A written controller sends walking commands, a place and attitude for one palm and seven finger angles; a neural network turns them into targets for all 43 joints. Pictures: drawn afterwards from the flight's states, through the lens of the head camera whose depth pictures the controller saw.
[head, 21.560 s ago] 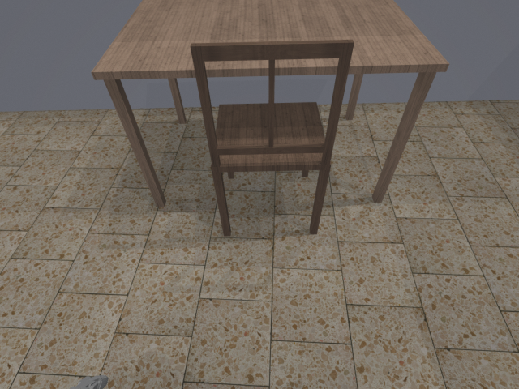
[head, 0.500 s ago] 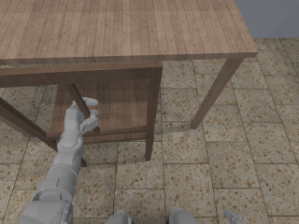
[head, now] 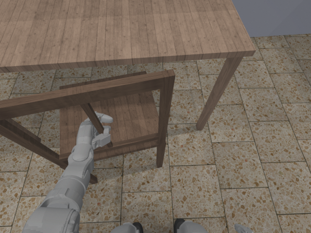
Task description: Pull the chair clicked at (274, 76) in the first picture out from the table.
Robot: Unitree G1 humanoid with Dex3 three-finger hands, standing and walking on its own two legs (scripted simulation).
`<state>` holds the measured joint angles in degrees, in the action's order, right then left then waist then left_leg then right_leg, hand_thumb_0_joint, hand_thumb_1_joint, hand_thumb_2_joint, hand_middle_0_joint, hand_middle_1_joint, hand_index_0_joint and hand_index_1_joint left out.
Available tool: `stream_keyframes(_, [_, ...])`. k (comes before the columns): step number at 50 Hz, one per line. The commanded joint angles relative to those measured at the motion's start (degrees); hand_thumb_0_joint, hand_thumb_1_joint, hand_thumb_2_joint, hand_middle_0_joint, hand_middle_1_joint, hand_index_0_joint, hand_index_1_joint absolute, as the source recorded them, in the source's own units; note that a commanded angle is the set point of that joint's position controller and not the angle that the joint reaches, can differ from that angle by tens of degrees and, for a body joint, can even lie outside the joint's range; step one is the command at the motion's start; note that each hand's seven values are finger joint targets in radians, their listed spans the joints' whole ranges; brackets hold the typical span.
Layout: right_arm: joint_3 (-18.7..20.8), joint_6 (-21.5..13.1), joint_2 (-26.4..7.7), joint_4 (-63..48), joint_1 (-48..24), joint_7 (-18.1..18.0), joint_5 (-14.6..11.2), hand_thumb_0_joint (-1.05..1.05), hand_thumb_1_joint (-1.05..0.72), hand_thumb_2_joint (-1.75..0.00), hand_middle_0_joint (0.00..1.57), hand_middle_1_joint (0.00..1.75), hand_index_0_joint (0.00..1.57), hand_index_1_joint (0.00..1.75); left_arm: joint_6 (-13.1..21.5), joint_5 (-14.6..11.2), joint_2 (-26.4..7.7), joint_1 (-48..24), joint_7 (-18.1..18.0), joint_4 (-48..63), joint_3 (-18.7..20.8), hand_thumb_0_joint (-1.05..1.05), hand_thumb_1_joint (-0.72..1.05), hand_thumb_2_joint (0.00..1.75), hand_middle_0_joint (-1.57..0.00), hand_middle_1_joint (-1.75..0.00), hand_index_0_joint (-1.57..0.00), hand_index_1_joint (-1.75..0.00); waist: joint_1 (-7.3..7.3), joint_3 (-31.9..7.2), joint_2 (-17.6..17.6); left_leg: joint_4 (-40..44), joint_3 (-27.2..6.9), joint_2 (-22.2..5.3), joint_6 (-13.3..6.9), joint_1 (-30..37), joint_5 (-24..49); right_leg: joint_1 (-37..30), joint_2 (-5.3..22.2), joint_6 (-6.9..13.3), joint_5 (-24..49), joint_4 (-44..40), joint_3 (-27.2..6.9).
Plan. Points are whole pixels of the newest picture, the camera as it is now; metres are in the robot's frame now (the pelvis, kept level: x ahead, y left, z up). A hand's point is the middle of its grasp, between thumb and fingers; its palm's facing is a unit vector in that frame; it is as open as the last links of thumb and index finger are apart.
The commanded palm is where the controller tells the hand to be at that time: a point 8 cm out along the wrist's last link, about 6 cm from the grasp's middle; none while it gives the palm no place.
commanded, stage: step backward, pulling the chair out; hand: left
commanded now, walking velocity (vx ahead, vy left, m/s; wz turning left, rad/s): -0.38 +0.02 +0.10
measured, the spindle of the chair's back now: (100, 128) +0.40 +0.17 -0.07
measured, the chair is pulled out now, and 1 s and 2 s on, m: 0.08 0.20 0.25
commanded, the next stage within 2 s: none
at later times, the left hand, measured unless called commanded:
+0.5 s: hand (114, 173) +0.27 +0.11 -0.07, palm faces +0.02 -0.98 -0.18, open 4.9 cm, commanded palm +0.28 +0.16 -0.06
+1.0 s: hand (113, 177) +0.26 +0.11 -0.07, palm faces +0.04 -0.98 -0.18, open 4.9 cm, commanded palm +0.25 +0.16 -0.06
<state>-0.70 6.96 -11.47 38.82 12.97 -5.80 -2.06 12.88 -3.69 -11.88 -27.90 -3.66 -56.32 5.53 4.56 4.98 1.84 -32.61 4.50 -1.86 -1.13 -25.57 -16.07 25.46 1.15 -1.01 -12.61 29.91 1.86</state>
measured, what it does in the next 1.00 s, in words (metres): walks backwards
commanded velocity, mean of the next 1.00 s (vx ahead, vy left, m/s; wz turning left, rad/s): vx -0.38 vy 0.02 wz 0.07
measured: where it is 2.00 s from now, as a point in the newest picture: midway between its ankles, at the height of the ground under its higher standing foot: outside the picture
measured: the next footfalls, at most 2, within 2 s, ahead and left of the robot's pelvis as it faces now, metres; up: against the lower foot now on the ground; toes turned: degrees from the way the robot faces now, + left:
left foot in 1.02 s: -0.07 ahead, +0.12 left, +0.00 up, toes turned +3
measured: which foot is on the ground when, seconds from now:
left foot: down 0.00-0.84, up 0.86-1.00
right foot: down 0.00-1.00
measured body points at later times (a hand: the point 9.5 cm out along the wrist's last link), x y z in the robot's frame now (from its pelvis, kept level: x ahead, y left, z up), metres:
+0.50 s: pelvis -0.08 -0.02 -0.01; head -0.01 -0.03 +0.44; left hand +0.26 +0.16 -0.05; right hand +0.02 -0.28 -0.14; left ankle -0.01 +0.10 -0.73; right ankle +0.01 -0.14 -0.73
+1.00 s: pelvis -0.10 -0.02 -0.01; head -0.02 -0.03 +0.43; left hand +0.25 +0.17 -0.05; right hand +0.00 -0.28 -0.14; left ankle -0.10 +0.11 -0.73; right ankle -0.01 -0.14 -0.73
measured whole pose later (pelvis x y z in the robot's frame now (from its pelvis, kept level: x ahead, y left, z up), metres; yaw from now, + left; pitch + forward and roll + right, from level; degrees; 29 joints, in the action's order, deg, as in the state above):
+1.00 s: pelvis -0.10 -0.02 -0.01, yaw +5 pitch +3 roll +1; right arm -0.8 -1.6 -15.6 43.9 11.2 -7.6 -2.3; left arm 9.3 -3.0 -8.2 -29.8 -6.4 -58.7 0.5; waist 4.7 7.6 0.8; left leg -38.7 -2.4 1.3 1.6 -22.8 -20.5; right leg 27.1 4.0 -0.1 -8.7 32.9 3.4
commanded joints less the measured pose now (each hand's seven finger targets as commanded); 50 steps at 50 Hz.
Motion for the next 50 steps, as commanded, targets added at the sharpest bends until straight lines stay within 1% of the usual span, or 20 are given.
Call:
stream_keyframes(1, [3.09, -2.28, -9.96, -3.97, 4.28, -1.76, -0.48, 0.0, -0.9, -0.9, 0.2, 0.3, 0.2, 0.3, 2.52, 2.75, -10.64, -15.16, -1.27, 11.77, -1.45, 0.0, 0.9, 0.9, -0.5, -1.45, -0.5, -1.45, -0.61, -33.53, 2.76, -0.88, -5.87, -6.38, 2.49, 17.26, 35.68, -14.56, 8.11, 3.08, 40.15, 1.32, -4.63])
stream_keyframes(7, [3.01, -2.4, -10.74, -5.09, 2.0, -2.52, -1.15, 0.0, -0.9, -0.9, 0.2, 0.3, 0.2, 0.3, 1.25, 2.26, -11.77, -14.16, -1.87, 11.84, -2.0, 0.0, 0.9, 0.9, -0.5, -1.45, -0.5, -1.45, -0.64, -31.56, 1.23, 0.18, -5.43, -4.28, 2.25, 14.75, 24.66, -13.93, 8.9, 2.78, 33.57, -1.29, -4.64])
stream_keyframes(10, [2.6, -2.82, -10.41, -5.65, 0.44, -2.64, -1.43, 0.0, -0.9, -0.9, 0.2, 0.3, 0.2, 0.3, 0.93, 1.61, -9.39, -15.1, -1.93, 12.27, -4.12, 0.0, 0.9, 0.9, -0.5, -1.45, -0.5, -1.45, -0.95, -29.03, 1.81, 3.3, -6.87, -5.1, 1.32, 14.72, 20.42, -10.84, 6.67, 1.61, 20.54, -2.13, -3.22])
stream_keyframes(15, [2.38, -4.23, -10.26, -5.56, -1.1, -2.61, -1.28, 0.0, -0.9, -0.9, 0.2, 0.3, 0.2, 0.3, 1.26, 1.34, -7.74, -17.24, -2.24, 12.39, -5.41, 0.0, 0.9, 0.9, -0.5, -1.45, -0.5, -1.45, -2.02, -24.66, 7.78, 8.78, -8.82, -7.59, -0.72, 11.45, 9.48, -8.13, 3.34, 0.94, 0.2, 0.6, -2.18])
stream_keyframes(19, [2.4, -5.82, -10.34, -5.42, -1.07, -2.76, -1.4, 0.0, -0.9, -0.9, 0.2, 0.3, 0.2, 0.3, 1.54, 1.37, -8.54, -18.58, -2.67, 11.31, -5.13, 0.0, 0.9, 0.9, -0.5, -1.45, -0.5, -1.45, -2.25, -20.76, 3.36, 7.69, -8.34, -6.06, -0.73, 7.17, -3.08, -6.51, 4.72, 1.84, -8.09, -2.62, -4.4])
stream_keyframes(22, [2.89, -7.63, -10.82, -3.59, 1.58, -3.03, -1.71, 0.0, -0.9, -0.9, 0.2, 0.3, 0.2, 0.3, 2.36, 1.75, -11.12, -17.94, -3.42, 9.24, -3.98, 0.0, 0.9, 0.9, -0.5, -1.45, -0.5, -1.45, -1.85, -20.73, -6.4, -1.01, -5.14, -0.56, 1.21, 11.56, -8.1, -1.55, 10.63, 4.29, -12.94, -12.96, -9.99])
stream_keyframes(24, [2.49, -8.67, -10.22, -1.84, 2.36, -2.74, -1.64, 0.0, -0.9, -0.9, 0.2, 0.3, 0.2, 0.3, 2.54, 2.11, -9.64, -17.27, -3.63, 8.33, -5.01, 0.0, 0.9, 0.9, -0.5, -1.45, -0.5, -1.45, -2.03, -22.6, -7.53, -4.52, -4.26, 1.05, 1.87, 14.66, -4.68, -1.67, 13.88, 5.48, -8.84, -14.25, -10.61])
stream_keyframes(25, [2.23, -9.07, -10.2, -1.39, 2.07, -2.78, -1.47, 0.0, -0.9, -0.9, 0.2, 0.3, 0.2, 0.3, 2.6, 2.16, -9.59, -17.56, -3.68, 8.36, -5.04, 0.0, 0.9, 0.9, -0.5, -1.45, -0.5, -1.45, -1.91, -22.87, -7.55, -3.16, -4.73, 0.8, 1.76, 14.61, -2.37, -2.73, 13.3, 4.97, -5.29, -12.86, -9.26])
stream_keyframes(28, [2.08, -9.86, -11.31, -1.22, 0.99, -3.0, -1.5, 0.0, -0.9, -0.9, 0.2, 0.3, 0.2, 0.3, 3.1, 2.04, -8.99, -17.87, -3.74, 7.88, -5.53, 0.0, 0.9, 0.9, -0.5, -1.45, -0.5, -1.45, -2.14, -21.78, -1.68, 4.62, -9.2, -3.15, 0.62, 13.9, 2.45, -2.2, 7.13, 2.29, -5.24, -6.49, -4.33])
stream_keyframes(31, [1.47, -10.34, -11.41, -2.71, -0.97, -2.88, -1.28, 0.0, -0.9, -0.9, 0.2, 0.3, 0.2, 0.3, 3.11, 1.34, -6.73, -19.36, -3.53, 9.64, -6.73, 0.0, 0.9, 0.9, -0.5, -1.45, -0.5, -1.45, -3.02, -20.18, 6.37, 15.33, -17.97, -10.38, -2.12, 9.02, -9.78, -2.52, 1.54, 1.35, -13.2, 5.4, -2.14])
stream_keyframes(32, [1.47, -10.32, -11.41, -2.75, -1.72, -3.27, -0.85, 0.0, -0.9, -0.9, 0.2, 0.3, 0.2, 0.3, 3.0, 1.31, -7.44, -20.76, -3.7, 10.69, -5.92, 0.0, 0.9, 0.9, -0.5, -1.45, -0.5, -1.45, -3.25, -20.22, 8.92, 16.08, -20.77, -12.18, -3.6, 8.89, -6.56, -2.21, 0.76, 1.39, -11.08, 9.55, -2.35])
stream_keyframes(35, [1.72, -10.58, -10.53, -0.85, 0.31, -2.97, 0.06, 0.0, -0.9, -0.9, 0.2, 0.3, 0.2, 0.3, 2.66, 1.79, -7.44, -20.45, -3.33, 9.03, -5.0, 0.0, 0.9, 0.9, -0.5, -1.45, -0.5, -1.45, -3.01, -24.33, 6.88, 7.79, -17.66, -12.14, -4.25, 17.08, 17.92, -4.44, 1.26, 1.27, -2.87, 6.73, -2.93])
stream_keyframes(37, [2.0, -10.77, -10.75, -0.5, 0.28, -2.61, 0.24, 0.0, -0.9, -0.9, 0.2, 0.3, 0.2, 0.3, 2.16, 2.36, -8.32, -20.38, -2.86, 7.79, -4.51, 0.0, 0.9, 0.9, -0.5, -1.45, -0.5, -1.45, -2.95, -23.9, 6.9, 5.89, -14.81, -10.23, -2.79, 14.27, 19.25, -8.08, 2.14, 1.56, 3.23, 4.06, -3.55])
stream_keyframes(39, [2.22, -10.59, -10.38, -1.36, -1.42, -2.57, -0.19, 0.0, -0.9, -0.9, 0.2, 0.3, 0.2, 0.3, 1.79, 2.24, -7.76, -21.23, -2.57, 8.01, -5.13, 0.0, 0.9, 0.9, -0.5, -1.45, -0.5, -1.45, -3.42, -20.38, 5.43, 6.53, -12.19, -8.57, -1.51, 3.41, 4.47, -11.25, 4.13, 2.58, -3.55, 3.14, -5.17])
stream_keyframes(40, [2.27, -10.69, -10.26, -1.89, -1.58, -2.53, -0.35, 0.0, -0.9, -0.9, 0.2, 0.3, 0.2, 0.3, 1.9, 2.24, -8.69, -21.08, -2.75, 8.45, -4.76, 0.0, 0.9, 0.9, -0.5, -1.45, -0.5, -1.45, -3.59, -18.76, 3.24, 4.22, -10.57, -6.24, -0.69, 0.48, -4.24, -10.02, 6.58, 3.8, -8.98, -0.19, -8.44])
stream_keyframes(42, [3.16, -11.16, -10.71, -0.84, 1.89, -2.61, -1.17, 0.0, -0.9, -0.9, 0.2, 0.3, 0.2, 0.3, 2.21, 2.02, -12.12, -18.71, -3.63, 7.53, -2.86, 0.0, 0.9, 0.9, -0.5, -1.45, -0.5, -1.45, -2.89, -20.68, -10.31, -12.16, -5.76, 2.17, 2.9, 7.17, -11.06, -2.4, 17.04, 8.73, -14.97, -13.95, -19.86])
stream_keyframes(43, [2.85, -11.07, -10.05, 0.05, 1.52, -2.34, -0.88, 0.0, -0.9, -0.9, 0.2, 0.3, 0.2, 0.3, 1.75, 2.31, -10.81, -17.59, -3.74, 6.42, -3.48, 0.0, 0.9, 0.9, -0.5, -1.45, -0.5, -1.45, -3.66, -22.27, -11.2, -19.04, -6.33, 3.35, 3.45, 7.22, -10.29, -4.37, 21.07, 10.85, -9.1, -15.35, -20.74])
stream_keyframes(45, [1.94, -11.13, -8.98, -0.32, -0.38, -1.9, -0.3, 0.0, -0.9, -0.9, 0.2, 0.3, 0.2, 0.3, 0.64, 2.42, -9.63, -18.74, -3.43, 7.87, -3.41, 0.0, 0.9, 0.9, -0.5, -1.45, -0.5, -1.45, -3.81, -23.84, -10.16, -21.33, -9.8, 2.53, 3.19, 0.82, -14.07, -15.06, 22.11, 12.03, 13.79, -10.37, -17.45])
stream_keyframes(48, [1.27, -10.5, -10.06, 0.87, 0.32, -2.54, -0.26, 0.0, -0.9, -0.9, 0.2, 0.3, 0.2, 0.3, -1.13, 2.3, -9.44, -19.06, -3.57, 8.84, -3.2, 0.0, 0.9, 0.9, -0.5, -1.45, -0.5, -1.45, -1.97, -24.89, -6.91, -0.83, -9.21, 0.76, 3.05, 6.76, -5.65, -19.23, 17.73, 7.12, 29.46, -2.32, -8.62])
stream_keyframes(50, [2.31, -9.31, -12.18, -0.72, -0.3, -2.85, -0.12, 0.0, -0.9, -0.9, 0.2, 0.3, 0.2, 0.3, -1.62, 1.98, -7.3, -20.09, -3.17, 11.98, -5.17, 0.0, 0.9, 0.9, -0.5, -1.45, -0.5, -1.45, -2.65, -25.99, 1.02, 6.83, -13.15, -5.32, 0.87, 11.82, 22.15, -16.23, 8.9, 1.7, 25.71, 3.3, -2.97])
